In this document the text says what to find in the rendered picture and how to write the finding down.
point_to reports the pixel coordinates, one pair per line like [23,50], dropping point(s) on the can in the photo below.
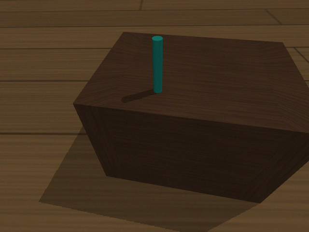
[157,49]

